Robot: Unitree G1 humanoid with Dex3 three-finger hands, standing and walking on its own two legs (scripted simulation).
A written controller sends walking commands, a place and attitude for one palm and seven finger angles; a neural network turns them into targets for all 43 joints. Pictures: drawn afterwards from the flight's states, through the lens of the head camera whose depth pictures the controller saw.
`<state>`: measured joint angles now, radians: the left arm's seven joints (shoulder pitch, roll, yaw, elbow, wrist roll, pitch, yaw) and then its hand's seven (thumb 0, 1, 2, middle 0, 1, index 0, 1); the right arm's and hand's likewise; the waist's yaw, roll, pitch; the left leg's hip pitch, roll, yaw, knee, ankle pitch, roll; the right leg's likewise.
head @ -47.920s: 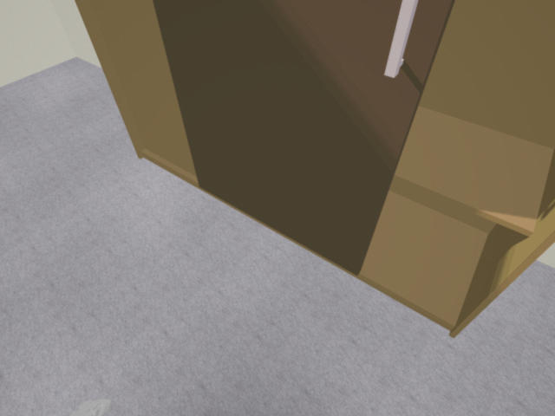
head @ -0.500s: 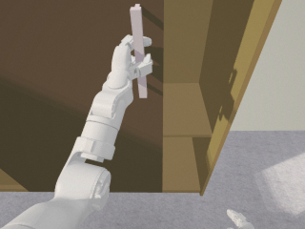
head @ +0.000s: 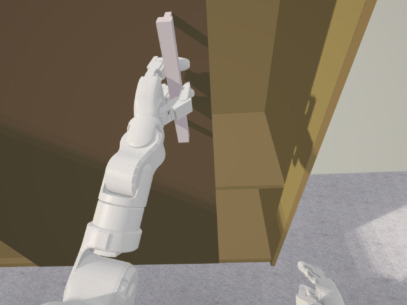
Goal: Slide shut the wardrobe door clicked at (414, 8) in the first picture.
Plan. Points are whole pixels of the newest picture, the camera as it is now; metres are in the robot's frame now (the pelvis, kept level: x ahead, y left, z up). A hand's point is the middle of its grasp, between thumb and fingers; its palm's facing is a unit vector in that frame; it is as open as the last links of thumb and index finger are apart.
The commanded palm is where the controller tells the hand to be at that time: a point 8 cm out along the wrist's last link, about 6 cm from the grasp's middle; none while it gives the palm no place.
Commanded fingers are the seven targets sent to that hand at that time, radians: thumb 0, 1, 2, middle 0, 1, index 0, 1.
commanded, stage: tug the door sideways, standing still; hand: left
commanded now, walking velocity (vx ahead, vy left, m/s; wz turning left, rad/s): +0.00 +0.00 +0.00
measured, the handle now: (176, 84) +0.44 +0.06 +0.24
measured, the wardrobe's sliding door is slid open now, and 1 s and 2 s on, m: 0.25 0.24 0.10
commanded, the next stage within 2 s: step sideways, sliding the door along in 0.34 s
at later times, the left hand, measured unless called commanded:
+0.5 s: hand (188, 97) +0.40 +0.03 +0.24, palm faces +0.02 -0.99 -0.11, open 5.8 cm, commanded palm +0.39 +0.05 +0.25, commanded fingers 0.00 0.90 0.90 -0.45 -1.40 -0.45 -1.40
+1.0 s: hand (192, 107) +0.40 +0.03 +0.22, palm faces +0.06 -0.99 -0.11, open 6.3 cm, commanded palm +0.38 +0.01 +0.24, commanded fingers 0.00 0.90 0.90 -0.45 -1.40 -0.45 -1.40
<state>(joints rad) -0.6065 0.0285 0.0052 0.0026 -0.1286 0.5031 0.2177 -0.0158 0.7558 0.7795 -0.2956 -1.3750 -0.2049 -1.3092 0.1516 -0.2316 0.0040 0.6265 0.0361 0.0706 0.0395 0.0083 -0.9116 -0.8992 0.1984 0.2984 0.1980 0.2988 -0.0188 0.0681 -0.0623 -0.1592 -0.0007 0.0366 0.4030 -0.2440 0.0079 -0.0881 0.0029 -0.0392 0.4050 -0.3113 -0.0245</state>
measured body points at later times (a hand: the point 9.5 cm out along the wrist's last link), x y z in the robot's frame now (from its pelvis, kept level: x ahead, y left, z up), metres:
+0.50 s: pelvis +0.00 -0.01 -0.01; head +0.01 -0.04 +0.44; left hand +0.40 +0.09 +0.25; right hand +0.22 -0.19 -0.11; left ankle -0.04 +0.12 -0.74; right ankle -0.08 -0.11 -0.74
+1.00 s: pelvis -0.04 -0.08 -0.02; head +0.04 -0.07 +0.42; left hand +0.39 +0.08 +0.23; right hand +0.14 -0.29 -0.15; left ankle -0.04 +0.07 -0.75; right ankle -0.01 -0.16 -0.71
